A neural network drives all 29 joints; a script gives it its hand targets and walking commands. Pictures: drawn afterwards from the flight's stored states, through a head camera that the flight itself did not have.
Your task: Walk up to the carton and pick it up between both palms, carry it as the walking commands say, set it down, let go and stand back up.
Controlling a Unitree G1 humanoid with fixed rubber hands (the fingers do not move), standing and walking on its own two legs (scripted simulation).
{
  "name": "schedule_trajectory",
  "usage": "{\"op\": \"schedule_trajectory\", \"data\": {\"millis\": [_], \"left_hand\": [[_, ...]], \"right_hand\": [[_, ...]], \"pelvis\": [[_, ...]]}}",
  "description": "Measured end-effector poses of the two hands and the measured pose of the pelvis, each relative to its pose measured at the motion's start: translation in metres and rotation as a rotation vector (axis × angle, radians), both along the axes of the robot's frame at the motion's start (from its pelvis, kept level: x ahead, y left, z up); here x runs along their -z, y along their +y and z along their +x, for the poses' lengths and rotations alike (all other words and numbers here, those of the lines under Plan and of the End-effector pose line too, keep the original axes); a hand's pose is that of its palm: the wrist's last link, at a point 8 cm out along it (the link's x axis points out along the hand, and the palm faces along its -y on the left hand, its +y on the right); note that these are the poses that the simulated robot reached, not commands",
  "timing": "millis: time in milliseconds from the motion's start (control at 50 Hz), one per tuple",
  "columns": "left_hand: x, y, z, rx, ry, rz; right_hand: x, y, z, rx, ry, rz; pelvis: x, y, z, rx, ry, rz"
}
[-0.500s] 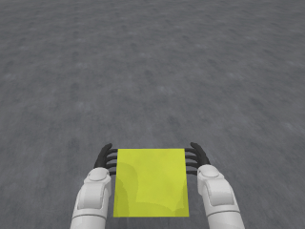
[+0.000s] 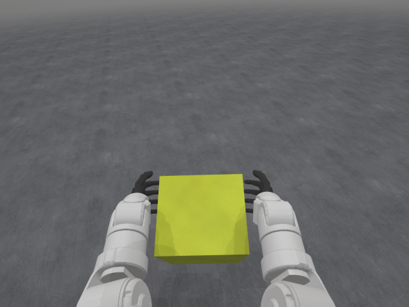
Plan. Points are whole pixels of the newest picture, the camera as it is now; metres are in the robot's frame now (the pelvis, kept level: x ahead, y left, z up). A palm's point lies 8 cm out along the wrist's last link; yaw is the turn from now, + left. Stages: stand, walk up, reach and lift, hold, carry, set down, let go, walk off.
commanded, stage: hold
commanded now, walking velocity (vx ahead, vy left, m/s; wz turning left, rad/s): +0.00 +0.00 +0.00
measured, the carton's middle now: (203, 223) +0.35 +0.00 -0.03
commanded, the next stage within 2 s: set down in 0.02 s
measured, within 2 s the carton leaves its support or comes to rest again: neither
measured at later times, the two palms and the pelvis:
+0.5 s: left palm (132, 219) +0.34 +0.16 +0.02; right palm (250, 213) +0.34 -0.11 +0.02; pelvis +0.02 +0.03 +0.00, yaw +0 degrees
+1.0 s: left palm (148, 239) +0.35 +0.14 -0.08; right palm (250, 240) +0.33 -0.12 -0.09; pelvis +0.00 +0.03 -0.04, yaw -1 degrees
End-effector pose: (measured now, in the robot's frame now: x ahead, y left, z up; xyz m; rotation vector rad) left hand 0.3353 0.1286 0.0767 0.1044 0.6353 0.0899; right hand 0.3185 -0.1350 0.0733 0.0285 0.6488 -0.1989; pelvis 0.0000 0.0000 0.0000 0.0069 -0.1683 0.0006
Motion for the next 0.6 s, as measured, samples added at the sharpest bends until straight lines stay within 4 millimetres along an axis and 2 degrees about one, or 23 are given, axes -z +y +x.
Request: {"op": "schedule_trajectory", "data": {"millis": [80, 220, 420, 600], "left_hand": [[0.002, 0.002, -0.004, -0.024, -0.020, -0.029], [0.021, 0.004, -0.017, -0.030, 0.013, -0.082], [0.043, 0.025, -0.004, -0.046, 0.047, -0.061], [0.078, 0.024, 0.013, 0.007, 0.053, -0.021]], "right_hand": [[0.000, 0.001, -0.001, -0.028, -0.023, -0.016], [0.012, 0.000, 0.003, -0.027, 0.007, -0.024], [0.040, 0.021, 0.016, -0.055, 0.043, -0.023], [0.079, 0.020, 0.016, -0.043, 0.049, -0.028]], "pelvis": [[-0.002, -0.004, 0.005, 0.003, 0.005, -0.002], [-0.003, 0.001, 0.012, -0.007, -0.006, -0.004], [-0.002, 0.020, 0.020, -0.006, 0.040, -0.010], [0.001, 0.038, 0.026, 0.016, 0.157, -0.011]]}}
